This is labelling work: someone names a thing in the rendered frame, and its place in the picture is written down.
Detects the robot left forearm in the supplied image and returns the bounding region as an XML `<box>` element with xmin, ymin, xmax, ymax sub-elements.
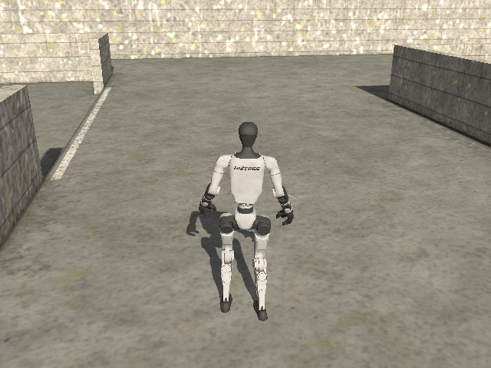
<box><xmin>201</xmin><ymin>184</ymin><xmax>215</xmax><ymax>206</ymax></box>

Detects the right robot shin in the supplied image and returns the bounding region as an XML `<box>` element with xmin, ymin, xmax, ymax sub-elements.
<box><xmin>254</xmin><ymin>257</ymin><xmax>267</xmax><ymax>310</ymax></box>

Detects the robot shin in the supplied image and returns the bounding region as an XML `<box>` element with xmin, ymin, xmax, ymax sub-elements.
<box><xmin>254</xmin><ymin>257</ymin><xmax>267</xmax><ymax>310</ymax></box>
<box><xmin>221</xmin><ymin>249</ymin><xmax>232</xmax><ymax>302</ymax></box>

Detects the left robot hand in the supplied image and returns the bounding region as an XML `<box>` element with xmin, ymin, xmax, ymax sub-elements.
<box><xmin>199</xmin><ymin>199</ymin><xmax>216</xmax><ymax>217</ymax></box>

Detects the right robot hand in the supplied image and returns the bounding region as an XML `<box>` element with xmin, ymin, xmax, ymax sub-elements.
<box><xmin>276</xmin><ymin>210</ymin><xmax>294</xmax><ymax>225</ymax></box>

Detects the robot right upper arm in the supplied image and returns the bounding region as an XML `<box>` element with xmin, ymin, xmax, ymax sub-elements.
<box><xmin>263</xmin><ymin>156</ymin><xmax>285</xmax><ymax>198</ymax></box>

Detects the robot right forearm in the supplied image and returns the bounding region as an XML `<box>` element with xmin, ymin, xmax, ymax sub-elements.
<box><xmin>277</xmin><ymin>186</ymin><xmax>292</xmax><ymax>213</ymax></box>

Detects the robot left upper arm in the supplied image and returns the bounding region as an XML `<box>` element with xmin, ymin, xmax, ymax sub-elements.
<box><xmin>208</xmin><ymin>154</ymin><xmax>232</xmax><ymax>196</ymax></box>

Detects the left robot shin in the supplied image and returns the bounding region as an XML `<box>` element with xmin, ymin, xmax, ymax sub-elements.
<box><xmin>221</xmin><ymin>249</ymin><xmax>232</xmax><ymax>302</ymax></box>

